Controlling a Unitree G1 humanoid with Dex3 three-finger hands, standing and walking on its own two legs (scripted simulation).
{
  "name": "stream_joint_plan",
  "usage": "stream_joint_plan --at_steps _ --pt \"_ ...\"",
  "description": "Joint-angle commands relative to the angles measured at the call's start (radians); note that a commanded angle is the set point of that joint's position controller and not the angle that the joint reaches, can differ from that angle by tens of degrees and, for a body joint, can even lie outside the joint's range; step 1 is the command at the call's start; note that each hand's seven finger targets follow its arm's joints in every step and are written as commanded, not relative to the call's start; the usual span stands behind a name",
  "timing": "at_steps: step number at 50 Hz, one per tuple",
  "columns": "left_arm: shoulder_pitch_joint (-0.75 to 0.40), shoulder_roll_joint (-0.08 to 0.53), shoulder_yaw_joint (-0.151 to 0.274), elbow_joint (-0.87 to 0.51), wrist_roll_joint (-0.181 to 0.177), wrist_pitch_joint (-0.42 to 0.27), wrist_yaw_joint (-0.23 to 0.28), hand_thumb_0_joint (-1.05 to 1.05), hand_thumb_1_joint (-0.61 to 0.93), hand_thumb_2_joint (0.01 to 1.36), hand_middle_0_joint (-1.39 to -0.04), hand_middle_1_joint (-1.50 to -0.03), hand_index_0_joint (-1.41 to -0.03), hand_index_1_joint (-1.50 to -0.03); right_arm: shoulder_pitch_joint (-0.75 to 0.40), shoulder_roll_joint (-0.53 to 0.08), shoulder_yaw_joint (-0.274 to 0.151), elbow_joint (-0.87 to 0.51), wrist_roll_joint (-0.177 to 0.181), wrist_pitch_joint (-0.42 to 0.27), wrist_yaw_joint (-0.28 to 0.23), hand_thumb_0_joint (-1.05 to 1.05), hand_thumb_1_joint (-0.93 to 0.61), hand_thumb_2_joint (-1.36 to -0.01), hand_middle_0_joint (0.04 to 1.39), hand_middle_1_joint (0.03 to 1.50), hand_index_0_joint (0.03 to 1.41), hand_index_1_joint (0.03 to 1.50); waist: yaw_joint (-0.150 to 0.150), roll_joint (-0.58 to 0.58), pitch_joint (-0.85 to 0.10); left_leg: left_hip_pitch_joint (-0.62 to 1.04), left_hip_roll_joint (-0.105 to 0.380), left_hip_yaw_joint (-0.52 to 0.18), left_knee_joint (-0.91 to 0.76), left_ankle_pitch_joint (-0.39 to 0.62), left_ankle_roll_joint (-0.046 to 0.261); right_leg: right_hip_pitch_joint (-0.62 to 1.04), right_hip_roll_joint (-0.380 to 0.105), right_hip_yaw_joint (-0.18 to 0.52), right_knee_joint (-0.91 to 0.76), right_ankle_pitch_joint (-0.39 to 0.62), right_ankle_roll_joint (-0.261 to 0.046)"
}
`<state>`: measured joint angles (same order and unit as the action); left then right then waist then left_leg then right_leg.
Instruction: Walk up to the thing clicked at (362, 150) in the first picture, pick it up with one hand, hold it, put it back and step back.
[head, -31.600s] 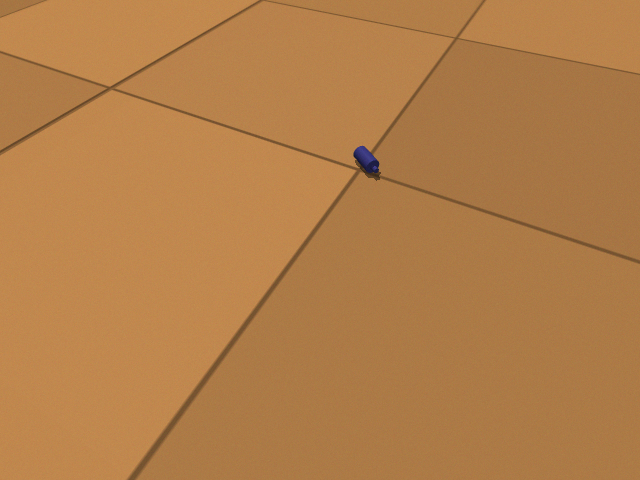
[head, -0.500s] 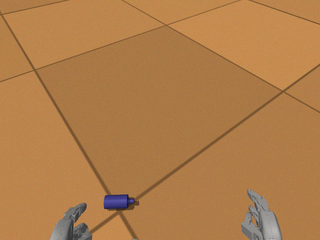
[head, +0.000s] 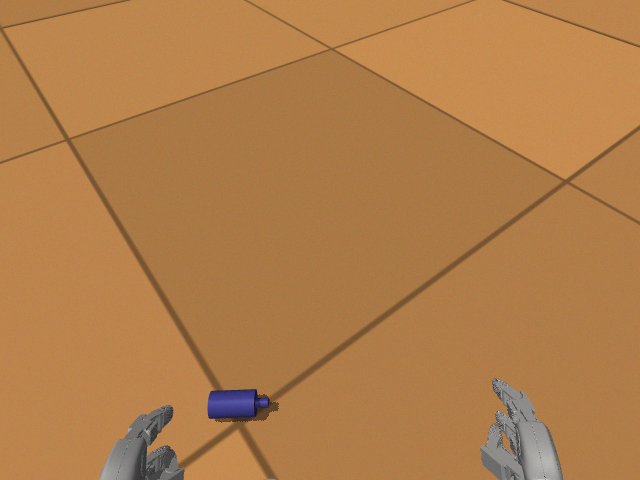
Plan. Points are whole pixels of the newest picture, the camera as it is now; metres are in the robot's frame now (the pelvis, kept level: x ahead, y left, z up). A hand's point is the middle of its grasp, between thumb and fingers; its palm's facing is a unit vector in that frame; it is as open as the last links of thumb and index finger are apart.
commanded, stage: home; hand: left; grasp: from above
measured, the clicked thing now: (239, 403) +0.45 +0.23 -0.68
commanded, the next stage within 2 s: stand in 0.60 s
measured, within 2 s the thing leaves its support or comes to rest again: neither
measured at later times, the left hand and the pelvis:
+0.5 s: hand (184, 475) +0.16 +0.17 -0.05, palm faces +0.04 -0.98 -0.20, open 7.4 cm; pelvis +0.01 -0.01 +0.00, yaw +0 degrees
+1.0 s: hand out of the picture +0.11 +0.24 -0.10, palm faces +0.04 -0.94 -0.34, open 7.4 cm; pelvis +0.00 +0.00 +0.03, yaw +1 degrees
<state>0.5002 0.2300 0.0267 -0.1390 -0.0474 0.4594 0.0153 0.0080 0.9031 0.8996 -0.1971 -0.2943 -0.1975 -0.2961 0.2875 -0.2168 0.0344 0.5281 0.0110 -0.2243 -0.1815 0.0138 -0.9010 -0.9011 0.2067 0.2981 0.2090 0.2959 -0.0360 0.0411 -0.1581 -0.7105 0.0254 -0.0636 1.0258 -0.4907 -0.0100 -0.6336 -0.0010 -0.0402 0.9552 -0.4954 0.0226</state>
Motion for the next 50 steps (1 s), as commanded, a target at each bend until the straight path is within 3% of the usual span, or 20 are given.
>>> stream_joint_plan --at_steps 1,5,6,14,22,29,31,34,35,36,37,39,41,43,44,46,48,50 --pt "-0.030 0.094 0.046 -0.209 0.000 -0.050 0.011 0.000 0.900 0.899 -0.199 -0.298 -0.199 -0.298 -0.071 -0.126 -0.053 -0.165 -0.003 -0.058 -0.006 0.000 -0.901 -0.900 0.200 0.299 0.200 0.299 0.000 0.039 -0.067 0.129 -0.009 0.000 -0.196 0.207 0.013 0.004 0.032 -0.037 -0.142 0.186 -0.027" --pt "0.003 0.104 0.075 -0.160 -0.003 -0.048 0.013 0.000 0.900 0.899 -0.199 -0.298 -0.199 -0.298 -0.057 -0.135 -0.060 -0.156 -0.004 -0.059 -0.007 0.000 -0.901 -0.900 0.200 0.299 0.200 0.299 -0.004 0.019 -0.084 0.125 -0.013 0.007 -0.183 0.194 0.018 0.015 0.029 -0.029 -0.149 0.179 -0.025" --pt "-0.023 0.098 0.057 -0.217 -0.006 -0.054 0.012 0.000 0.900 0.899 -0.199 -0.298 -0.199 -0.298 -0.064 -0.124 -0.053 -0.167 -0.002 -0.059 -0.006 0.000 -0.900 -0.900 0.200 0.300 0.200 0.300 -0.003 0.020 -0.099 0.127 -0.015 0.014 -0.172 0.231 0.018 0.020 0.028 -0.029 -0.149 0.211 -0.024" --pt "-0.022 0.104 0.065 -0.206 -0.005 -0.060 0.013 0.000 0.900 0.899 -0.199 -0.298 -0.199 -0.298 -0.061 -0.125 -0.056 -0.165 -0.003 -0.055 -0.008 0.000 -0.900 -0.900 0.200 0.300 0.200 0.300 -0.004 0.013 -0.104 0.138 -0.016 0.023 -0.151 0.283 0.020 0.031 0.025 -0.024 -0.148 0.267 -0.018" --pt "0.009 0.106 0.066 -0.172 -0.002 -0.055 0.014 0.000 0.900 0.899 -0.199 -0.298 -0.199 -0.297 -0.062 -0.134 -0.063 -0.161 -0.002 -0.044 -0.005 0.000 -0.900 -0.900 0.200 0.300 0.200 0.300 -0.001 0.015 -0.075 0.114 -0.019 0.016 -0.175 0.208 0.020 0.016 0.026 -0.025 -0.156 0.195 -0.023" --pt "-0.025 0.097 0.061 -0.216 -0.009 -0.066 0.014 0.000 0.900 0.899 -0.198 -0.297 -0.199 -0.297 -0.060 -0.121 -0.056 -0.170 -0.002 -0.049 -0.006 0.000 -0.900 -0.900 0.200 0.300 0.200 0.300 -0.005 0.015 -0.120 0.145 -0.016 0.017 -0.151 0.299 0.020 0.039 0.026 -0.027 -0.140 0.283 -0.020" --pt "0.003 0.102 0.069 -0.170 -0.009 -0.060 0.014 0.000 0.900 0.899 -0.198 -0.297 -0.199 -0.297 -0.056 -0.126 -0.059 -0.165 -0.001 -0.045 -0.007 0.000 -0.900 -0.900 0.200 0.300 0.200 0.300 -0.008 -0.027 -0.096 0.124 -0.021 0.025 -0.140 0.279 0.027 0.041 0.023 -0.020 -0.157 0.280 -0.013" --pt "-0.005 0.103 0.064 -0.186 -0.003 -0.062 0.013 0.000 0.900 0.899 -0.198 -0.297 -0.199 -0.297 -0.062 -0.127 -0.060 -0.168 -0.002 -0.045 -0.006 0.000 -0.900 -0.900 0.200 0.300 0.200 0.300 -0.008 -0.002 -0.093 0.124 -0.023 0.032 -0.148 0.252 0.024 0.031 0.022 -0.017 -0.159 0.253 -0.015" --pt "-0.297 0.188 0.064 0.165 0.118 -0.267 0.052 0.000 0.900 0.899 -0.199 -0.298 -0.199 -0.298 -0.113 -0.223 -0.091 0.087 -0.115 0.060 0.054 0.000 -0.900 -0.900 0.200 0.300 0.200 0.300 0.071 -0.094 0.124 0.079 -0.009 0.003 -0.220 0.381 0.062 0.267 -0.082 0.062 -0.237 0.219 -0.052" --pt "-0.234 0.205 0.086 0.344 0.125 -0.332 0.046 0.000 0.899 0.900 -0.200 -0.300 -0.200 -0.300 -0.111 -0.229 -0.107 0.092 -0.119 0.094 0.082 0.000 -0.900 -0.900 0.200 0.300 0.200 0.300 0.052 -0.130 0.039 0.162 -0.014 0.021 -0.235 0.396 0.066 0.280 -0.097 0.135 -0.248 0.208 -0.091" --pt "-0.236 0.213 0.080 0.380 0.122 -0.366 0.042 0.000 0.899 0.900 -0.200 -0.300 -0.200 -0.300 -0.117 -0.229 -0.105 0.098 -0.122 0.106 0.098 0.000 -0.900 -0.900 0.200 0.300 0.200 0.300 0.044 -0.130 0.026 0.209 -0.006 0.011 -0.244 0.411 0.068 0.266 -0.099 0.158 -0.245 0.247 -0.105" --pt "-0.233 0.208 0.063 0.448 0.112 -0.403 0.031 0.000 0.899 0.900 -0.200 -0.300 -0.200 -0.300 -0.122 -0.217 -0.102 0.113 -0.104 0.118 0.123 0.000 -0.900 -0.900 0.200 0.300 0.200 0.300 0.053 -0.031 0.023 0.298 0.001 -0.018 -0.295 0.463 0.070 0.275 -0.075 0.110 -0.232 0.350 -0.086" --pt "-0.266 0.200 0.066 0.530 0.104 -0.414 0.031 0.000 0.899 0.900 -0.200 -0.300 -0.200 -0.300 -0.124 -0.209 -0.106 0.159 -0.068 0.124 0.150 0.000 -0.900 -0.900 0.200 0.300 0.200 0.300 0.069 -0.009 0.009 0.349 0.006 -0.013 -0.328 0.486 0.070 0.304 -0.084 0.100 -0.232 0.368 -0.067" --pt "-0.288 0.195 0.074 0.607 0.093 -0.423 0.033 0.000 0.899 0.900 -0.200 -0.300 -0.200 -0.300 -0.148 -0.216 -0.115 0.183 -0.059 0.133 0.159 0.000 -0.900 -0.900 0.200 0.300 0.200 0.300 0.075 -0.016 0.018 0.372 0.013 -0.039 -0.357 0.448 0.071 0.299 -0.077 0.088 -0.266 0.320 -0.055" --pt "-0.298 0.192 0.072 0.644 0.091 -0.429 0.033 0.000 0.899 0.900 -0.200 -0.300 -0.200 -0.300 -0.155 -0.215 -0.119 0.198 -0.058 0.140 0.160 0.000 -0.900 -0.900 0.200 0.300 0.200 0.300 0.079 -0.016 0.018 0.370 0.019 -0.054 -0.381 0.381 0.076 0.313 -0.076 0.084 -0.287 0.276 -0.051" --pt "-0.313 0.197 0.073 0.714 0.095 -0.444 0.032 0.000 0.899 0.900 -0.200 -0.300 -0.200 -0.300 -0.151 -0.214 -0.119 0.229 -0.060 0.150 0.164 0.000 -0.900 -0.900 0.200 0.300 0.200 0.300 0.067 -0.042 0.019 0.384 0.011 -0.040 -0.389 0.382 0.076 0.354 -0.089 0.094 -0.322 0.304 -0.053" --pt "-0.337 0.203 0.075 0.765 0.098 -0.456 0.031 0.000 0.899 0.900 -0.200 -0.300 -0.200 -0.300 -0.147 -0.214 -0.120 0.256 -0.062 0.161 0.163 0.000 -0.900 -0.900 0.200 0.300 0.200 0.300 0.056 -0.052 0.066 0.388 0.007 -0.041 -0.429 0.291 0.077 0.336 -0.096 0.108 -0.380 0.235 -0.053" --pt "-0.334 0.199 0.071 0.819 0.099 -0.461 0.029 0.000 0.899 0.900 -0.200 -0.300 -0.200 -0.300 -0.152 -0.219 -0.123 0.283 -0.063 0.166 0.163 0.000 -0.900 -0.900 0.200 0.300 0.200 0.300 0.058 -0.038 0.086 0.425 0.020 -0.061 -0.464 0.290 0.077 0.332 -0.089 0.092 -0.401 0.224 -0.052"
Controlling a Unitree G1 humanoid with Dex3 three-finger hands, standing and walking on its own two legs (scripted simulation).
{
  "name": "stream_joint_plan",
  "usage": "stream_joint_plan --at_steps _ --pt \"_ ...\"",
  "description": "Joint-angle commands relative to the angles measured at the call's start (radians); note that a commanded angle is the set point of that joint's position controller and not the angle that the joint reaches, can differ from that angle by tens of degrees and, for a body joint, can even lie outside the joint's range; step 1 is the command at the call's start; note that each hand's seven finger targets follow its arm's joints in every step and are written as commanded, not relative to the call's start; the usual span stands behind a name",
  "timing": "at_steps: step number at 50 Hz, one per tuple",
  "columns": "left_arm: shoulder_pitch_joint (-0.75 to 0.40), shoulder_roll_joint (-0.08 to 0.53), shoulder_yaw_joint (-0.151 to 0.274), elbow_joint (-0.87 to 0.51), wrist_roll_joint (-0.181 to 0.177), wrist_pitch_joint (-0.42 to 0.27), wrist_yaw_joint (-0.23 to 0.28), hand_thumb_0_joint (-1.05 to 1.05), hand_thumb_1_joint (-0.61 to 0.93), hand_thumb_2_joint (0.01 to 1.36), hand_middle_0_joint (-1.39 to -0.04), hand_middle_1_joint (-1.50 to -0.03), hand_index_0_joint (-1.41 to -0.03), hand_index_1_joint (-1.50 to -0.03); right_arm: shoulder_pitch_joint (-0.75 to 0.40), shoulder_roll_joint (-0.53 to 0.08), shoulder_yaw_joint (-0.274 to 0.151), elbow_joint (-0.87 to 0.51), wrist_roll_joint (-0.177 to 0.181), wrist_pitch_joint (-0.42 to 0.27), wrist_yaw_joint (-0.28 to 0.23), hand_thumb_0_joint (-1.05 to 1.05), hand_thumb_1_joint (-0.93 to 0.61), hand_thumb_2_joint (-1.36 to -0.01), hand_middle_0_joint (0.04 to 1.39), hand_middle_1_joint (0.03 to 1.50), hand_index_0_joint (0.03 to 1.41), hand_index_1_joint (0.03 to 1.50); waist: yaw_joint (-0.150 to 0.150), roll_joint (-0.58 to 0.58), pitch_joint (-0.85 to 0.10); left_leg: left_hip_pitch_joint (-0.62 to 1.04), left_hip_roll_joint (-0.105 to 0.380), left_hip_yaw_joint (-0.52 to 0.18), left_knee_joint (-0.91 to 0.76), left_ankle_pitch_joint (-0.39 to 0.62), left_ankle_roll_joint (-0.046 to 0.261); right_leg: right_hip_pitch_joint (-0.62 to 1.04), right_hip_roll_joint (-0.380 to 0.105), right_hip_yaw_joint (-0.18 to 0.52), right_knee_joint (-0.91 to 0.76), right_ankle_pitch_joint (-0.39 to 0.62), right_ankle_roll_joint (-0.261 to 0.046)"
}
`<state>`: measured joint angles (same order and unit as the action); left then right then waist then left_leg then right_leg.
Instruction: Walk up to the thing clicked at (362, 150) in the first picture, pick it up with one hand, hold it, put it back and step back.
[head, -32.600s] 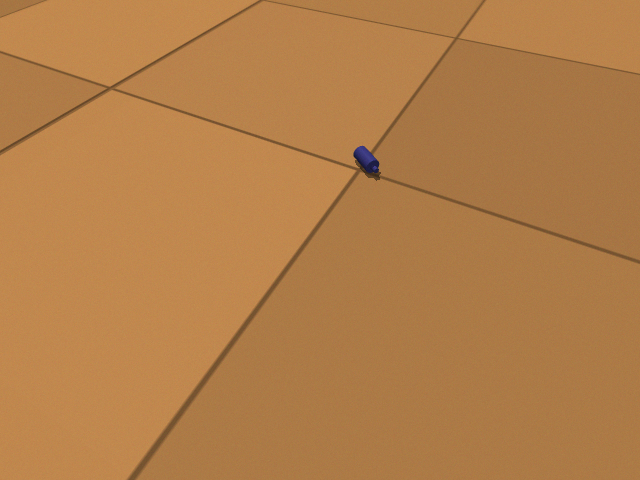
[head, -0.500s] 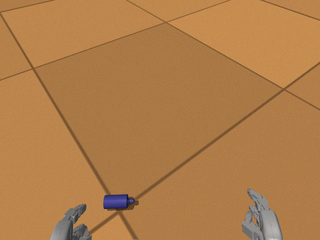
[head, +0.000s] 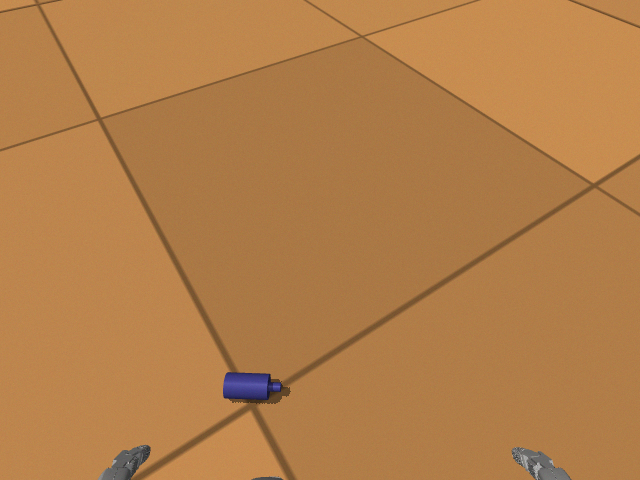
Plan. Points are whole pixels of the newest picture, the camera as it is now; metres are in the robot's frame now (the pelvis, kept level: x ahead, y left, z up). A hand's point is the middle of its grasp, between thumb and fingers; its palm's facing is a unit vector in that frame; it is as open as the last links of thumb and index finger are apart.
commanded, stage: stand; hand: left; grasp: from above
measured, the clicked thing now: (253, 386) +0.46 +0.22 -0.71
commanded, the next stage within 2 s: none
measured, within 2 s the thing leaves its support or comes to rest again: neither
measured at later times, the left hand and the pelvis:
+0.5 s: hand out of the picture +0.04 +0.24 -0.14, palm faces +0.04 -0.95 -0.32, open 7.4 cm; pelvis -0.01 +0.00 +0.03, yaw +1 degrees
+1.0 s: hand out of the picture +0.05 +0.23 -0.13, palm faces +0.03 -0.94 -0.33, open 7.4 cm; pelvis +0.00 -0.01 +0.03, yaw +1 degrees
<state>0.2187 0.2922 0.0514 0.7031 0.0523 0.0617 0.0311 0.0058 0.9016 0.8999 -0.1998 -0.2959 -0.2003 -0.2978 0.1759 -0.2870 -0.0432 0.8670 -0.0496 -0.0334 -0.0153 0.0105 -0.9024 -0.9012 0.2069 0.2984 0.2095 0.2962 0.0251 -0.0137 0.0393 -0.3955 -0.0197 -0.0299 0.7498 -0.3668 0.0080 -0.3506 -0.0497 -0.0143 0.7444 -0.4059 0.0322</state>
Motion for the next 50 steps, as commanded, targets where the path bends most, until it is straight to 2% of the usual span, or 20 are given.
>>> stream_joint_plan --at_steps 1,3,5,8,10,12,14,17,18,20,21,24,27,31,37,40,43,46,47,50 --pt "-0.051 0.138 0.046 0.005 -0.003 -0.065 0.014 0.000 0.899 0.900 -0.200 -0.300 -0.200 -0.300 -0.041 -0.154 -0.046 -0.042 -0.001 -0.022 -0.004 0.000 -0.900 -0.900 0.200 0.300 0.200 0.300 -0.004 0.014 -0.094 0.111 0.070 -0.103 -0.206 0.176 0.057 0.062 -0.041 0.061 -0.203 0.144 -0.061" --pt "-0.048 0.128 0.041 0.051 -0.011 -0.066 0.013 0.000 0.899 0.900 -0.200 -0.300 -0.200 -0.300 -0.033 -0.165 -0.046 -0.012 -0.001 -0.021 -0.007 0.000 -0.900 -0.900 0.200 0.300 0.200 0.300 -0.001 0.055 -0.092 0.127 0.091 -0.134 -0.261 0.215 0.059 0.098 -0.027 0.040 -0.199 0.182 -0.053" --pt "-0.024 0.134 0.039 0.103 -0.013 -0.072 0.015 0.000 0.899 0.900 -0.200 -0.300 -0.200 -0.300 -0.046 -0.161 -0.045 0.014 0.004 -0.017 -0.011 0.000 -0.900 -0.900 0.200 0.300 0.200 0.300 0.004 0.037 -0.080 0.152 0.092 -0.129 -0.262 0.281 0.051 0.130 -0.041 0.046 -0.236 0.234 -0.054" --pt "-0.032 0.145 0.034 0.162 -0.017 -0.071 0.015 0.000 0.899 0.900 -0.200 -0.300 -0.200 -0.300 -0.039 -0.170 -0.043 0.053 0.010 -0.008 -0.017 0.000 -0.900 -0.900 0.200 0.300 0.200 0.300 -0.005 0.041 -0.049 0.162 0.095 -0.129 -0.311 0.266 0.042 0.163 -0.045 0.048 -0.293 0.225 -0.051" --pt "-0.038 0.158 0.033 0.194 -0.020 -0.076 0.016 0.000 0.899 0.900 -0.200 -0.300 -0.200 -0.300 -0.028 -0.169 -0.042 0.080 0.016 -0.005 -0.019 0.000 -0.900 -0.900 0.200 0.300 0.200 0.300 -0.013 0.024 -0.062 0.208 0.094 -0.113 -0.310 0.351 0.034 0.191 -0.056 0.054 -0.306 0.285 -0.050" --pt "-0.034 0.155 0.029 0.225 -0.023 -0.072 0.016 0.000 0.899 0.900 -0.200 -0.300 -0.200 -0.300 -0.031 -0.180 -0.041 0.102 0.019 -0.002 -0.022 0.000 -0.900 -0.900 0.200 0.300 0.200 0.300 -0.012 0.053 -0.050 0.230 0.106 -0.128 -0.353 0.303 0.035 0.186 -0.046 0.041 -0.327 0.247 -0.043" --pt "-0.044 0.156 0.025 0.252 -0.023 -0.073 0.017 0.000 0.899 0.900 -0.200 -0.300 -0.200 -0.300 -0.037 -0.180 -0.039 0.118 0.021 0.000 -0.023 0.000 -0.900 -0.900 0.200 0.300 0.200 0.300 -0.012 0.046 -0.044 0.228 0.107 -0.125 -0.368 0.317 0.031 0.217 -0.053 0.043 -0.344 0.259 -0.040" --pt "-0.046 0.165 0.024 0.288 -0.020 -0.069 0.014 0.000 0.899 0.900 -0.200 -0.300 -0.200 -0.300 -0.052 -0.184 -0.038 0.137 0.024 0.008 -0.021 0.000 -0.900 -0.900 0.200 0.300 0.200 0.300 -0.010 0.053 0.000 0.192 0.105 -0.138 -0.432 0.138 0.026 0.218 -0.045 0.034 -0.375 0.182 -0.039" --pt "-0.042 0.162 0.021 0.300 -0.018 -0.070 0.012 0.000 0.899 0.900 -0.200 -0.300 -0.200 -0.300 -0.062 -0.186 -0.037 0.141 0.023 0.010 -0.020 0.000 -0.900 -0.900 0.200 0.300 0.200 0.300 -0.007 0.055 0.018 0.192 0.105 -0.138 -0.437 0.135 0.025 0.216 -0.050 0.040 -0.388 0.191 -0.039" --pt "-0.052 0.165 0.021 0.317 -0.016 -0.074 0.013 0.000 0.899 0.900 -0.200 -0.300 -0.200 -0.300 -0.071 -0.172 -0.035 0.150 0.024 0.012 -0.018 0.000 -0.900 -0.900 0.200 0.300 0.200 0.300 -0.008 0.019 0.011 0.206 0.101 -0.129 -0.428 0.189 0.022 0.220 -0.057 0.040 -0.409 0.192 -0.038" --pt "-0.064 0.174 0.021 0.319 -0.018 -0.077 0.011 0.000 0.899 0.900 -0.200 -0.300 -0.200 -0.300 -0.048 -0.173 -0.033 0.158 0.024 0.012 -0.017 0.000 -0.900 -0.900 0.200 0.300 0.200 0.300 -0.018 0.016 0.013 0.207 0.099 -0.120 -0.434 0.190 0.020 0.226 -0.062 0.050 -0.417 0.194 -0.038" --pt "-0.064 0.169 0.016 0.337 -0.019 -0.081 0.010 0.000 0.899 0.900 -0.200 -0.300 -0.200 -0.300 -0.064 -0.178 -0.033 0.170 0.025 0.013 -0.014 0.000 -0.900 -0.900 0.200 0.300 0.200 0.300 -0.014 0.018 0.002 0.228 0.098 -0.115 -0.424 0.214 0.018 0.231 -0.066 0.050 -0.445 0.188 -0.036" --pt "-0.062 0.178 0.015 0.353 -0.020 -0.080 0.009 0.000 0.899 0.900 -0.200 -0.300 -0.200 -0.300 -0.073 -0.176 -0.032 0.179 0.027 0.016 -0.011 0.000 -0.900 -0.900 0.200 0.300 0.200 0.300 -0.011 0.022 0.029 0.224 0.099 -0.119 -0.440 0.181 0.014 0.215 -0.062 0.049 -0.457 0.158 -0.036" --pt "-0.076 0.188 0.016 0.360 -0.023 -0.083 0.008 0.000 0.899 0.900 -0.200 -0.300 -0.200 -0.300 -0.071 -0.180 -0.027 0.190 0.027 0.014 -0.010 0.000 -0.900 -0.900 0.200 0.300 0.200 0.300 -0.012 0.024 -0.004 0.244 0.106 -0.115 -0.441 0.219 0.016 0.243 -0.072 0.056 -0.461 0.199 -0.040" --pt "-0.092 0.204 0.017 0.373 -0.026 -0.081 0.005 0.000 0.899 0.900 -0.200 -0.300 -0.200 -0.300 -0.065 -0.193 -0.021 0.205 0.027 0.014 -0.011 0.000 -0.900 -0.900 0.200 0.300 0.200 0.300 -0.017 0.036 -0.003 0.235 0.112 -0.113 -0.460 0.197 0.014 0.252 -0.070 0.057 -0.460 0.202 -0.039" --pt "-0.094 0.204 0.017 0.377 -0.028 -0.084 0.004 0.000 0.899 0.900 -0.200 -0.300 -0.200 -0.300 -0.075 -0.196 -0.018 0.205 0.030 0.013 -0.011 0.000 -0.900 -0.900 0.200 0.300 0.200 0.300 -0.013 0.018 -0.015 0.253 0.114 -0.108 -0.449 0.248 0.017 0.258 -0.074 0.058 -0.466 0.235 -0.040" --pt "-0.100 0.206 0.016 0.386 -0.030 -0.080 0.002 0.000 0.899 0.900 -0.200 -0.300 -0.200 -0.300 -0.071 -0.199 -0.015 0.213 0.029 0.013 -0.011 0.000 -0.900 -0.900 0.200 0.300 0.200 0.300 -0.014 0.024 0.012 0.232 0.112 -0.110 -0.465 0.210 0.012 0.247 -0.069 0.056 -0.470 0.196 -0.042" --pt "-0.104 0.211 0.017 0.386 -0.031 -0.082 0.000 0.000 0.899 0.900 -0.200 -0.300 -0.200 -0.300 -0.067 -0.201 -0.012 0.214 0.030 0.012 -0.009 0.000 -0.900 -0.900 0.200 0.300 0.200 0.300 -0.018 0.025 -0.008 0.250 0.116 -0.108 -0.460 0.230 0.014 0.253 -0.072 0.058 -0.471 0.217 -0.042" --pt "-0.108 0.213 0.017 0.383 -0.030 -0.085 0.000 0.000 0.899 0.900 -0.200 -0.300 -0.200 -0.300 -0.068 -0.202 -0.011 0.213 0.029 0.010 -0.009 0.000 -0.900 -0.900 0.200 0.300 0.200 0.300 -0.016 0.015 -0.018 0.255 0.116 -0.106 -0.454 0.278 0.013 0.262 -0.076 0.061 -0.471 0.250 -0.043" --pt "-0.107 0.204 0.013 0.389 -0.031 -0.082 -0.002 0.000 0.899 0.900 -0.200 -0.300 -0.200 -0.300 -0.075 -0.214 -0.010 0.218 0.031 0.011 -0.010 0.000 -0.900 -0.900 0.200 0.300 0.200 0.300 -0.015 0.031 0.008 0.245 0.119 -0.109 -0.464 0.238 0.012 0.244 -0.069 0.056 -0.472 0.217 -0.042"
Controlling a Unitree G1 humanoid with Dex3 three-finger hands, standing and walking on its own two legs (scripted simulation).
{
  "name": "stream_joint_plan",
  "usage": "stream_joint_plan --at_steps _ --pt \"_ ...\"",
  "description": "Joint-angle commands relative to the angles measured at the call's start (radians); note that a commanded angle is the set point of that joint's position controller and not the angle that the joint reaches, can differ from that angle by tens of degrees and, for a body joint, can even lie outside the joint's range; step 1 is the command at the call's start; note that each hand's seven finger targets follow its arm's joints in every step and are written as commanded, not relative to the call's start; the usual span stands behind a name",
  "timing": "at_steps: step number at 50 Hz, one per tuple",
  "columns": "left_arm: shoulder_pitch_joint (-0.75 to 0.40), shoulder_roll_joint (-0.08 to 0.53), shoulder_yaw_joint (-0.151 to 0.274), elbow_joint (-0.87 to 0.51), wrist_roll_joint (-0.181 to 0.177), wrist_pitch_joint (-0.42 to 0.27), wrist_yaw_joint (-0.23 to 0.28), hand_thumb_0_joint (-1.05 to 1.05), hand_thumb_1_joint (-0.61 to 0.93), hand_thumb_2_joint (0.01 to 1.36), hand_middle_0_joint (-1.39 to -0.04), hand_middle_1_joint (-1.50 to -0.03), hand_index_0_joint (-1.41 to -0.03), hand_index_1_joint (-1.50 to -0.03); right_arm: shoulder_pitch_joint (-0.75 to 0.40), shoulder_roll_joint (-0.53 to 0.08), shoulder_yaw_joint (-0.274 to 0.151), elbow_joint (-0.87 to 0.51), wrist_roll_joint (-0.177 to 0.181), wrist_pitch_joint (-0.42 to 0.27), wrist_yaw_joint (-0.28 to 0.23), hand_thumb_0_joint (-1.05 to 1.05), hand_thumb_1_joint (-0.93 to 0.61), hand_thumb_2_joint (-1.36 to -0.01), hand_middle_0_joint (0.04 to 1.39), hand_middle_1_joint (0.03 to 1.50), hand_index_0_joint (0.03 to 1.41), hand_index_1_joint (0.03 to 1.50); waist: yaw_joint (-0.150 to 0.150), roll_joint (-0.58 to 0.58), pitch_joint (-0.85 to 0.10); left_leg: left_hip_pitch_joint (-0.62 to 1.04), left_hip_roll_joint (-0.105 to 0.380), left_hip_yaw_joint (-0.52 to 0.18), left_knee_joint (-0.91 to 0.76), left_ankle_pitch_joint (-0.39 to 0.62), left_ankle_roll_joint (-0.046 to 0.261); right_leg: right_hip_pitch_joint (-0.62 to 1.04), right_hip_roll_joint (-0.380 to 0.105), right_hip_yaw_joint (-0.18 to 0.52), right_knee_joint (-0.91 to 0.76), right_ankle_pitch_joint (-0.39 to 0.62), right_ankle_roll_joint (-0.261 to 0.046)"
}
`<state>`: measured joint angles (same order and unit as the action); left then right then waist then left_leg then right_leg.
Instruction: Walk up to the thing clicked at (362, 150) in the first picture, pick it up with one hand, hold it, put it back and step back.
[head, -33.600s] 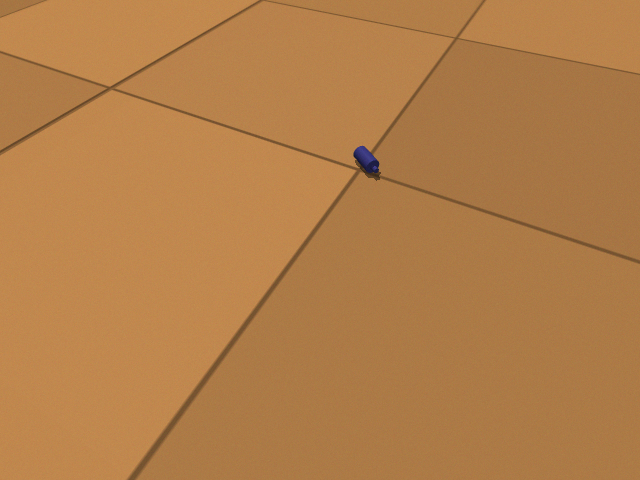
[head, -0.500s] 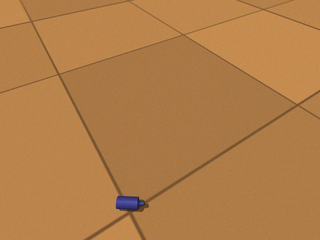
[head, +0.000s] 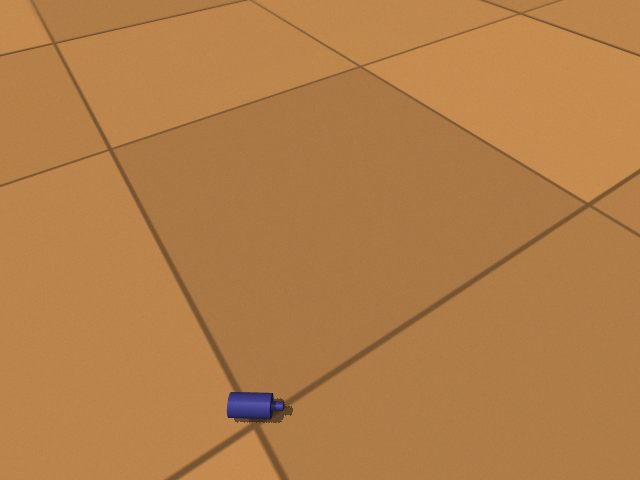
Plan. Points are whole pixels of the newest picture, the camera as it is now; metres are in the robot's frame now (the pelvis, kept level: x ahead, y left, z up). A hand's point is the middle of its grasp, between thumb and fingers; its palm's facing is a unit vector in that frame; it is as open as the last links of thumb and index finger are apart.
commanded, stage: stand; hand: left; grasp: from above
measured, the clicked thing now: (256, 405) +0.47 +0.23 -0.74
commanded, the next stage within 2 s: step back in 1.22 s
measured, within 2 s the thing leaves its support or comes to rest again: neither
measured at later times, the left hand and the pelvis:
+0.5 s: hand out of the picture +0.08 +0.24 -0.16, palm faces +0.02 -0.94 -0.33, open 7.4 cm; pelvis +0.01 -0.01 +0.00, yaw +0 degrees
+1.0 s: hand out of the picture +0.07 +0.24 -0.16, palm faces +0.00 -0.94 -0.33, open 7.4 cm; pelvis +0.01 -0.01 +0.00, yaw +0 degrees
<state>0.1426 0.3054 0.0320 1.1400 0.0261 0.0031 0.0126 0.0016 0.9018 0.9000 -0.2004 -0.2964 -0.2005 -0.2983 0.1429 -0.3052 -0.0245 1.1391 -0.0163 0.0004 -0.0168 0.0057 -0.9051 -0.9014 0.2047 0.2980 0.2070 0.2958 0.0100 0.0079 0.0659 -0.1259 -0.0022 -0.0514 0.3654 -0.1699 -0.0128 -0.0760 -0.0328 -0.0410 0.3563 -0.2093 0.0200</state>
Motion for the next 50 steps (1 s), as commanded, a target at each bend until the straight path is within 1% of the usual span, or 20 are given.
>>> stream_joint_plan --at_steps 1,2,3,7,9,12,15,18,21,23,26,28,32,36,39,43,45,46,48,50 --pt "-0.028 0.194 0.032 -0.046 -0.002 -0.023 0.016 0.000 0.899 0.900 -0.200 -0.300 -0.200 -0.300 -0.043 -0.197 -0.031 -0.056 -0.002 -0.022 -0.009 0.000 -0.900 -0.900 0.200 0.300 0.200 0.300 -0.002 0.000 -0.027 -0.020 0.102 -0.088 -0.081 0.030 0.032 -0.035 -0.085 0.080 -0.087 0.004 -0.029" --pt "-0.036 0.196 0.032 -0.049 -0.005 -0.025 0.016 0.000 0.899 0.900 -0.200 -0.300 -0.200 -0.300 -0.045 -0.195 -0.029 -0.056 -0.002 -0.022 -0.009 0.000 -0.900 -0.900 0.200 0.300 0.200 0.300 -0.001 -0.007 -0.035 -0.012 0.103 -0.084 -0.072 0.067 0.034 -0.027 -0.091 0.086 -0.090 0.032 -0.031" --pt "-0.042 0.204 0.034 -0.049 -0.005 -0.025 0.015 0.000 0.899 0.900 -0.200 -0.300 -0.200 -0.300 -0.034 -0.193 -0.027 -0.053 -0.001 -0.022 -0.008 0.000 -0.900 -0.900 0.200 0.300 0.200 0.300 -0.006 -0.007 -0.036 -0.020 0.101 -0.084 -0.081 0.051 0.031 -0.027 -0.087 0.083 -0.090 0.021 -0.029" --pt "-0.050 0.202 0.036 -0.049 -0.009 -0.027 0.016 0.000 0.899 0.900 -0.200 -0.300 -0.200 -0.300 -0.039 -0.198 -0.025 -0.052 -0.003 -0.025 -0.010 0.000 -0.900 -0.900 0.200 0.300 0.200 0.300 -0.004 0.003 -0.057 -0.007 0.107 -0.077 -0.067 0.130 0.034 0.001 -0.095 0.086 -0.080 0.089 -0.029" --pt "-0.046 0.199 0.033 -0.045 -0.009 -0.026 0.014 0.000 0.899 0.900 -0.200 -0.300 -0.200 -0.300 -0.043 -0.195 -0.023 -0.050 -0.001 -0.024 -0.009 0.000 -0.900 -0.900 0.200 0.300 0.200 0.300 -0.004 -0.003 -0.038 -0.015 0.104 -0.080 -0.076 0.099 0.031 -0.016 -0.090 0.080 -0.089 0.057 -0.029" --pt "-0.053 0.206 0.036 -0.052 -0.009 -0.029 0.014 0.000 0.899 0.900 -0.200 -0.300 -0.200 -0.300 -0.042 -0.201 -0.023 -0.051 -0.002 -0.028 -0.008 0.000 -0.900 -0.900 0.200 0.300 0.200 0.300 -0.005 0.007 -0.074 0.009 0.112 -0.075 -0.060 0.191 0.032 0.007 -0.097 0.081 -0.078 0.139 -0.028" --pt "-0.056 0.210 0.037 -0.052 -0.013 -0.030 0.014 0.000 0.899 0.900 -0.200 -0.300 -0.200 -0.300 -0.037 -0.204 -0.022 -0.046 -0.002 -0.028 -0.010 0.000 -0.900 -0.900 0.200 0.300 0.200 0.300 -0.004 -0.005 -0.098 0.014 0.112 -0.066 -0.054 0.228 0.032 0.036 -0.102 0.084 -0.070 0.193 -0.029" --pt "-0.053 0.205 0.035 -0.047 -0.012 -0.029 0.014 0.000 0.899 0.900 -0.200 -0.300 -0.200 -0.300 -0.050 -0.209 -0.021 -0.048 0.000 -0.029 -0.010 0.000 -0.900 -0.900 0.200 0.300 0.200 0.300 -0.005 -0.003 -0.091 0.025 0.114 -0.067 -0.053 0.221 0.033 0.024 -0.100 0.081 -0.077 0.184 -0.026" --pt "-0.059 0.207 0.033 -0.050 -0.010 -0.030 0.014 0.000 0.899 0.900 -0.200 -0.300 -0.200 -0.300 -0.055 -0.210 -0.022 -0.046 0.002 -0.024 -0.009 0.000 -0.900 -0.900 0.200 0.300 0.200 0.300 -0.005 -0.008 -0.063 -0.003 0.111 -0.071 -0.065 0.164 0.029 0.016 -0.097 0.078 -0.092 0.131 -0.025" --pt "-0.060 0.214 0.033 -0.054 -0.010 -0.031 0.014 0.000 0.899 0.900 -0.200 -0.300 -0.200 -0.300 -0.058 -0.209 -0.020 -0.051 0.001 -0.024 -0.007 0.000 -0.900 -0.900 0.200 0.300 0.200 0.300 -0.008 -0.006 -0.093 0.017 0.113 -0.065 -0.052 0.207 0.032 0.027 -0.103 0.081 -0.088 0.189 -0.025" --pt "-0.071 0.213 0.032 -0.053 -0.009 -0.029 0.012 0.000 0.899 0.900 -0.200 -0.300 -0.200 -0.300 -0.057 -0.213 -0.021 -0.046 0.002 -0.025 -0.006 0.000 -0.900 -0.900 0.200 0.300 0.200 0.300 -0.011 0.002 -0.063 -0.011 0.111 -0.073 -0.079 0.128 0.024 0.009 -0.095 0.078 -0.099 0.081 -0.029" --pt "-0.069 0.213 0.030 -0.055 -0.009 -0.029 0.010 0.000 0.899 0.900 -0.200 -0.300 -0.200 -0.300 -0.069 -0.215 -0.021 -0.047 0.002 -0.025 -0.006 0.000 -0.900 -0.900 0.200 0.300 0.200 0.300 -0.006 0.015 -0.058 0.000 0.116 -0.076 -0.079 0.145 0.027 -0.001 -0.095 0.078 -0.095 0.092 -0.032" --pt "-0.066 0.221 0.031 -0.060 -0.012 -0.034 0.010 0.000 0.899 0.900 -0.200 -0.300 -0.200 -0.300 -0.066 -0.215 -0.019 -0.052 0.002 -0.030 -0.004 0.000 -0.900 -0.900 0.200 0.300 0.200 0.300 -0.005 -0.004 -0.104 0.016 0.117 -0.067 -0.058 0.246 0.028 0.040 -0.103 0.076 -0.076 0.211 -0.029" --pt "-0.069 0.214 0.026 -0.058 -0.012 -0.031 0.009 0.000 0.900 0.900 -0.200 -0.300 -0.200 -0.300 -0.067 -0.221 -0.019 -0.047 0.003 -0.027 -0.004 0.000 -0.900 -0.900 0.200 0.300 0.200 0.300 -0.008 0.008 -0.064 -0.009 0.116 -0.075 -0.082 0.167 0.025 0.011 -0.094 0.072 -0.094 0.107 -0.027" --pt "-0.065 0.220 0.026 -0.058 -0.009 -0.030 0.008 0.000 0.900 0.900 -0.200 -0.300 -0.200 -0.300 -0.065 -0.218 -0.019 -0.047 0.002 -0.027 -0.003 0.000 -0.900 -0.900 0.200 0.300 0.200 0.300 -0.008 0.003 -0.063 -0.012 0.117 -0.079 -0.089 0.138 0.026 0.005 -0.093 0.069 -0.097 0.071 -0.032" --pt "-0.060 0.224 0.025 -0.057 -0.012 -0.035 0.006 0.000 0.900 0.900 -0.200 -0.300 -0.200 -0.300 -0.063 -0.220 -0.017 -0.046 0.003 -0.028 0.000 0.000 -0.900 -0.900 0.200 0.300 0.200 0.300 -0.010 -0.001 -0.074 0.001 0.116 -0.076 -0.083 0.152 0.029 0.007 -0.100 0.078 -0.097 0.105 -0.032" --pt "-0.055 0.226 0.024 -0.059 -0.010 -0.035 0.006 0.000 0.900 0.900 -0.200 -0.300 -0.200 -0.300 -0.068 -0.225 -0.020 -0.048 0.003 -0.028 -0.001 0.000 -0.900 -0.900 0.200 0.300 0.200 0.300 -0.007 -0.005 -0.075 0.010 0.115 -0.076 -0.083 0.146 0.028 -0.006 -0.099 0.078 -0.102 0.093 -0.033" --pt "-0.064 0.227 0.026 -0.058 -0.013 -0.033 0.005 0.000 0.900 0.900 -0.200 -0.300 -0.200 -0.300 -0.056 -0.226 -0.018 -0.045 0.004 -0.028 -0.001 0.000 -0.900 -0.900 0.200 0.300 0.200 0.300 -0.012 0.000 -0.064 -0.012 0.112 -0.075 -0.090 0.111 0.029 0.001 -0.098 0.080 -0.102 0.066 -0.034" --pt "-0.057 0.227 0.024 -0.061 -0.013 -0.035 0.004 0.000 0.900 0.900 -0.200 -0.300 -0.200 -0.300 -0.060 -0.225 -0.017 -0.048 0.003 -0.029 0.001 0.000 -0.900 -0.900 0.200 0.300 0.200 0.300 -0.008 0.002 -0.077 0.001 0.116 -0.076 -0.086 0.144 0.030 0.007 -0.103 0.081 -0.095 0.098 -0.035" --pt "-0.057 0.232 0.026 -0.060 -0.011 -0.035 0.004 0.000 0.900 0.900 -0.200 -0.300 -0.200 -0.300 -0.061 -0.222 -0.017 -0.048 0.002 -0.029 0.000 0.000 -0.900 -0.900 0.200 0.300 0.200 0.300 -0.009 0.003 -0.071 0.004 0.117 -0.077 -0.089 0.131 0.028 -0.006 -0.099 0.078 -0.095 0.072 -0.036"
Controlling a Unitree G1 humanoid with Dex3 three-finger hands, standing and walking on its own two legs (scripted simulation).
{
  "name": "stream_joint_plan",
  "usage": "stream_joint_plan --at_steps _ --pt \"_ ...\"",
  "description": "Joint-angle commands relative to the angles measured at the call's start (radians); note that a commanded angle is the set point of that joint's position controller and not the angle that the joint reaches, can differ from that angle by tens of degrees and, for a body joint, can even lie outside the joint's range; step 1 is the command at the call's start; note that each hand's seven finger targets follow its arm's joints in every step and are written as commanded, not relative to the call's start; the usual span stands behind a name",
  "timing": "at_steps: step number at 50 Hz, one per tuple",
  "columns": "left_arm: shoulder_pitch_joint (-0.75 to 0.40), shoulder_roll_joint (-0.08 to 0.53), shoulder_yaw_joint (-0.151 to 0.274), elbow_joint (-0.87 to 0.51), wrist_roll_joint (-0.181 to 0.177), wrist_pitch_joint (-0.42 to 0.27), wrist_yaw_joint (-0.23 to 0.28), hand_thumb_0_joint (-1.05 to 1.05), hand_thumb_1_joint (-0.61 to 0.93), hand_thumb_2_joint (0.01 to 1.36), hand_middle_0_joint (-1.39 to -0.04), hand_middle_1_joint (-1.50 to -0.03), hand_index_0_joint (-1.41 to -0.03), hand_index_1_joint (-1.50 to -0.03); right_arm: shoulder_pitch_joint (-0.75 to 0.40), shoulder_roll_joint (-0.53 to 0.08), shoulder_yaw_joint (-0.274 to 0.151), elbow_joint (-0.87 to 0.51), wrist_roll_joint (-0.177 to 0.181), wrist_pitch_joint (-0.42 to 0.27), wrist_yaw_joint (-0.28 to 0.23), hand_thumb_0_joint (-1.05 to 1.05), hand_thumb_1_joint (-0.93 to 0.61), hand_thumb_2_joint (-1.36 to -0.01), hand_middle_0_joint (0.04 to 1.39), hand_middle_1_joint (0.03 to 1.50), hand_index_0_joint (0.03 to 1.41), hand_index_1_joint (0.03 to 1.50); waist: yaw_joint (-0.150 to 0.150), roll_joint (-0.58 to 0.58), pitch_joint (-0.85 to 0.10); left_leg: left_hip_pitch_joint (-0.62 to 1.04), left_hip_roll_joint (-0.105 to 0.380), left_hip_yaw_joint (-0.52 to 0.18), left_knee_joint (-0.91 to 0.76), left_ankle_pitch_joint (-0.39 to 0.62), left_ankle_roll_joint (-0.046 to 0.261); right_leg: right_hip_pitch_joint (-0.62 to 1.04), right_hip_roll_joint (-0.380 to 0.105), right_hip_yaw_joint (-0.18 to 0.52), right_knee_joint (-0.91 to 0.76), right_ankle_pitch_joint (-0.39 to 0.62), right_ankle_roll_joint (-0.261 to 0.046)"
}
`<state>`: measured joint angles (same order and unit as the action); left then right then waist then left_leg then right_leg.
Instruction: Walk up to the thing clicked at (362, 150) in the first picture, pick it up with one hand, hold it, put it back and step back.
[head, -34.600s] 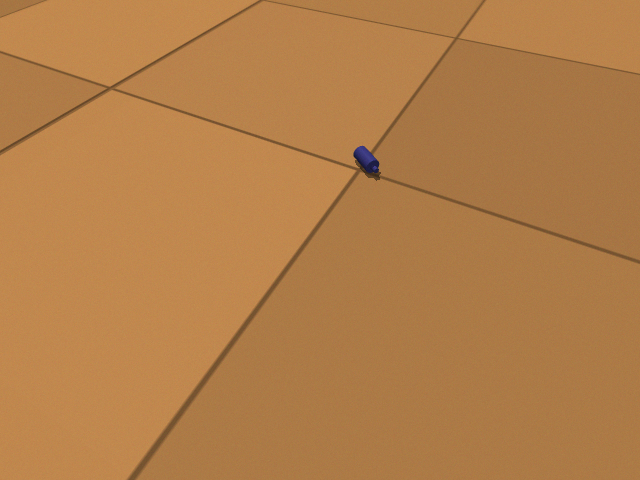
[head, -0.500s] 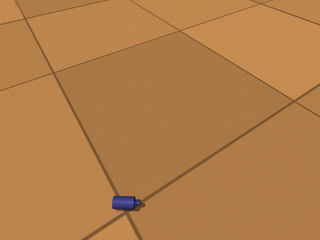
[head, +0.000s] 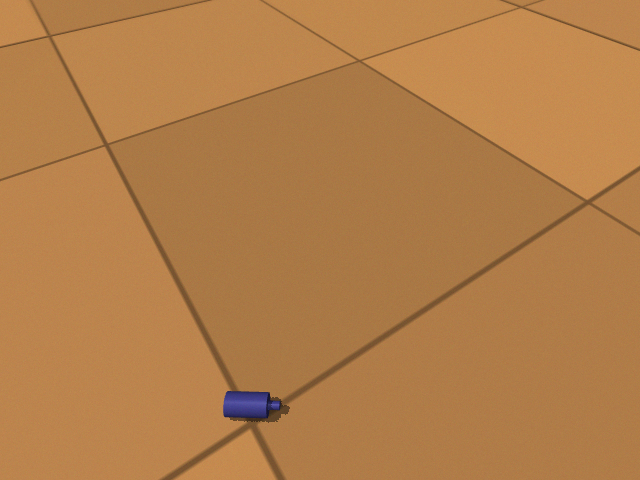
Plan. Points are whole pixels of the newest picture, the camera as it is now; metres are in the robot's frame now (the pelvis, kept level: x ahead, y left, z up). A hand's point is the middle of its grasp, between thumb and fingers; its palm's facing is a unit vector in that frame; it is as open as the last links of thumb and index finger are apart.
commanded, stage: stand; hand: left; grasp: from above
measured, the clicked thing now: (253, 404) +0.46 +0.23 -0.75
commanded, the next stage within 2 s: step back in 0.22 s
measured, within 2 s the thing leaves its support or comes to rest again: neither
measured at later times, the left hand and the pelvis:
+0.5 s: hand out of the picture +0.08 +0.30 -0.17, palm faces -0.02 -0.93 -0.37, open 7.4 cm; pelvis -0.04 +0.03 -0.02, yaw +1 degrees
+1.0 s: hand out of the picture -0.01 +0.33 -0.17, palm faces -0.08 -0.91 -0.40, open 7.4 cm; pelvis -0.12 +0.07 -0.03, yaw -4 degrees
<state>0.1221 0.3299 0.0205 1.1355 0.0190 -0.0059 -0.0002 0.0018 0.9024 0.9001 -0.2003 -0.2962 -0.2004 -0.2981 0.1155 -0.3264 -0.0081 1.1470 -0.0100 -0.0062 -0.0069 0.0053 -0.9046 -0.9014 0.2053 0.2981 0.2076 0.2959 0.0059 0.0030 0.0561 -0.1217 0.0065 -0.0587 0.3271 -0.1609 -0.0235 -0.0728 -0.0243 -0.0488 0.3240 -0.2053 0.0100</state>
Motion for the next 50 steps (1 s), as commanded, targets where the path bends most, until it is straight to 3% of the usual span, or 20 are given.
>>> stream_joint_plan --at_steps 1,10,11,14,16,18,19,21,23,25,26,27,28,29,31,33,35,41,47,50 --pt "-0.037 0.205 0.036 -0.055 -0.005 -0.026 0.017 0.000 0.900 0.900 -0.200 -0.300 -0.200 -0.300 -0.031 -0.207 -0.033 -0.054 -0.003 -0.022 -0.010 0.000 -0.900 -0.900 0.200 0.300 0.200 0.300 -0.005 0.017 -0.063 -0.007 0.109 -0.071 -0.049 0.126 0.040 0.000 -0.110 0.091 -0.063 0.083 -0.025" --pt "-0.034 0.209 0.032 -0.058 -0.005 -0.024 0.016 0.000 0.900 0.900 -0.200 -0.300 -0.200 -0.300 -0.022 -0.209 -0.031 -0.052 -0.003 -0.022 -0.010 0.000 -0.900 -0.900 0.200 0.300 0.200 0.300 -0.008 0.006 -0.056 -0.016 0.107 -0.072 -0.054 0.116 0.034 -0.008 -0.108 0.088 -0.062 0.066 -0.025" --pt "-0.033 0.291 0.085 -0.078 -0.030 -0.014 0.018 0.000 0.900 0.900 -0.200 -0.300 -0.200 -0.300 -0.066 -0.255 -0.050 -0.097 0.001 -0.004 -0.003 0.000 -0.900 -0.900 0.200 0.300 0.200 0.300 -0.006 0.001 0.063 -0.104 0.084 -0.074 0.069 0.309 0.064 -0.068 -0.102 0.100 0.022 0.265 -0.035" --pt "0.008 0.289 0.095 -0.117 -0.034 -0.007 0.025 0.000 0.900 0.900 -0.200 -0.300 -0.200 -0.300 -0.042 -0.231 -0.058 -0.145 0.018 0.007 -0.003 0.000 -0.900 -0.900 0.200 0.300 0.200 0.300 -0.009 -0.034 -0.063 -0.071 0.037 -0.011 0.235 0.357 0.066 -0.016 -0.147 0.116 0.069 0.481 -0.101" --pt "-0.036 0.293 0.105 -0.162 -0.029 0.001 0.026 0.000 0.900 0.900 -0.200 -0.300 -0.200 -0.300 -0.006 -0.216 -0.069 -0.165 0.017 0.022 -0.003 0.000 -0.900 -0.900 0.200 0.300 0.200 0.300 -0.024 -0.099 -0.102 -0.103 -0.016 0.029 0.357 0.162 0.054 -0.029 -0.227 0.169 0.055 0.486 -0.173" --pt "-0.097 0.305 0.108 -0.218 -0.006 0.006 0.028 0.000 0.900 0.900 -0.200 -0.300 -0.200 -0.300 0.020 -0.231 -0.086 -0.191 0.007 0.044 0.003 0.000 -0.900 -0.900 0.200 0.300 0.200 0.300 -0.026 -0.177 -0.104 -0.140 -0.058 0.009 0.585 -0.316 0.069 -0.117 -0.341 0.259 0.041 0.447 -0.261" --pt "-0.117 0.308 0.111 -0.239 0.006 0.008 0.028 0.000 0.900 0.900 -0.200 -0.300 -0.200 -0.300 0.049 -0.230 -0.087 -0.200 0.004 0.053 0.007 0.000 -0.900 -0.900 0.200 0.300 0.200 0.300 -0.039 -0.182 -0.090 -0.151 -0.037 -0.012 0.618 -0.360 0.075 -0.167 -0.359 0.252 0.054 0.425 -0.274" --pt "-0.168 0.312 0.112 -0.270 0.009 0.012 0.028 0.000 0.900 0.900 -0.200 -0.300 -0.200 -0.300 0.084 -0.234 -0.093 -0.216 0.012 0.055 0.014 0.000 -0.900 -0.900 0.200 0.300 0.200 0.300 -0.062 -0.195 -0.074 -0.165 -0.019 -0.036 0.594 -0.352 0.087 -0.184 -0.330 0.207 0.104 0.417 -0.246" --pt "-0.152 0.290 0.104 -0.282 0.009 0.016 0.027 0.000 0.900 0.900 -0.200 -0.300 -0.200 -0.300 0.080 -0.228 -0.093 -0.223 0.011 0.047 0.014 0.000 -0.900 -0.900 0.200 0.300 0.200 0.300 -0.041 -0.176 -0.078 -0.181 -0.022 0.009 0.461 -0.260 0.073 -0.133 -0.269 0.162 0.179 0.416 -0.204" --pt "-0.123 0.284 0.098 -0.293 -0.004 0.030 0.026 0.000 0.900 0.900 -0.200 -0.300 -0.200 -0.300 0.094 -0.220 -0.092 -0.227 -0.002 0.032 0.011 0.000 -0.900 -0.900 0.200 0.300 0.200 0.300 -0.041 -0.124 -0.088 -0.142 -0.008 0.040 0.162 0.038 0.066 -0.086 -0.197 0.114 0.306 0.358 -0.133" --pt "-0.118 0.254 0.094 -0.302 -0.018 0.039 0.023 0.000 0.900 0.900 -0.200 -0.300 -0.200 -0.300 0.081 -0.254 -0.103 -0.235 -0.015 0.024 0.005 0.000 -0.900 -0.900 0.200 0.300 0.200 0.300 -0.036 0.011 -0.093 -0.104 0.067 -0.061 0.097 0.353 0.076 -0.119 -0.104 0.058 0.421 0.260 -0.084" --pt "-0.121 0.208 0.089 -0.323 -0.031 0.046 0.026 0.000 0.900 0.900 -0.200 -0.300 -0.200 -0.300 0.090 -0.315 -0.118 -0.245 -0.030 0.018 0.000 0.000 -0.900 -0.900 0.200 0.300 0.200 0.300 -0.037 0.168 -0.099 -0.013 0.197 -0.261 0.094 0.646 0.126 -0.282 0.046 0.069 0.583 -0.078 -0.049" --pt "-0.090 0.185 0.085 -0.317 -0.027 0.058 0.036 0.000 0.900 0.900 -0.200 -0.300 -0.200 -0.300 0.094 -0.344 -0.123 -0.253 -0.032 0.014 -0.004 0.000 -0.900 -0.900 0.200 0.300 0.200 0.300 -0.025 0.165 -0.107 0.047 0.257 -0.318 0.110 0.749 0.162 -0.377 0.117 0.151 0.679 -0.435 -0.048" --pt "-0.075 0.195 0.083 -0.317 -0.022 0.061 0.046 0.000 0.900 0.900 -0.200 -0.300 -0.200 -0.300 0.095 -0.384 -0.130 -0.268 -0.022 0.012 -0.008 0.000 -0.900 -0.900 0.200 0.300 0.200 0.300 -0.052 0.199 -0.129 0.044 0.305 -0.362 0.113 0.781 0.195 -0.387 0.123 0.220 0.735 -0.482 -0.045" --pt "-0.092 0.231 0.089 -0.303 -0.020 0.061 0.051 0.000 0.900 0.900 -0.200 -0.300 -0.200 -0.300 0.024 -0.338 -0.125 -0.298 -0.013 0.014 -0.020 0.000 -0.900 -0.900 0.200 0.300 0.200 0.300 -0.041 0.173 -0.130 0.030 0.250 -0.284 0.108 0.625 0.151 -0.397 0.112 0.281 0.805 -0.403 -0.053" --pt "-0.016 0.228 0.089 -0.293 -0.032 0.062 0.047 0.000 0.900 0.900 -0.200 -0.300 -0.200 -0.300 -0.022 -0.284 -0.109 -0.311 -0.015 0.011 -0.033 0.000 -0.900 -0.900 0.200 0.300 0.200 0.300 0.011 0.169 -0.152 0.124 0.181 -0.173 0.156 0.656 0.109 -0.445 0.111 0.249 0.816 -0.290 -0.043" --pt "0.004 0.233 0.093 -0.292 -0.021 0.060 0.045 0.000 0.900 0.900 -0.200 -0.300 -0.200 -0.300 0.002 -0.260 -0.108 -0.318 -0.010 0.011 -0.039 0.000 -0.900 -0.900 0.200 0.300 0.200 0.300 0.000 0.126 -0.166 0.177 0.196 -0.173 0.160 0.603 0.149 -0.431 0.106 0.224 0.810 -0.275 -0.022" --pt "-0.025 0.224 0.095 -0.326 -0.011 0.043 0.039 0.000 0.900 0.900 -0.200 -0.300 -0.200 -0.300 0.076 -0.267 -0.115 -0.322 -0.008 0.017 -0.043 0.000 -0.900 -0.900 0.200 0.300 0.200 0.300 -0.063 0.109 -0.107 0.194 0.219 -0.173 0.164 0.587 0.167 -0.387 0.072 0.167 0.532 -0.276 0.001" --pt "0.078 0.225 0.105 -0.294 0.004 0.035 0.018 0.000 0.900 0.900 -0.200 -0.300 -0.200 -0.300 -0.012 -0.301 -0.117 -0.350 -0.005 0.017 -0.028 0.000 -0.900 -0.900 0.200 0.300 0.200 0.300 -0.014 0.096 -0.127 -0.019 0.258 -0.222 0.113 0.219 0.212 -0.177 0.033 0.100 0.328 -0.197 -0.050" --pt "0.137 0.235 0.115 -0.279 0.012 0.024 0.012 0.000 0.900 0.900 -0.200 -0.300 -0.200 -0.300 -0.043 -0.277 -0.107 -0.354 0.008 0.019 -0.019 0.000 -0.900 -0.900 0.200 0.300 0.200 0.300 0.014 -0.015 -0.140 -0.167 0.176 -0.150 0.191 0.075 0.147 -0.052 -0.013 0.182 0.204 0.026 -0.107"
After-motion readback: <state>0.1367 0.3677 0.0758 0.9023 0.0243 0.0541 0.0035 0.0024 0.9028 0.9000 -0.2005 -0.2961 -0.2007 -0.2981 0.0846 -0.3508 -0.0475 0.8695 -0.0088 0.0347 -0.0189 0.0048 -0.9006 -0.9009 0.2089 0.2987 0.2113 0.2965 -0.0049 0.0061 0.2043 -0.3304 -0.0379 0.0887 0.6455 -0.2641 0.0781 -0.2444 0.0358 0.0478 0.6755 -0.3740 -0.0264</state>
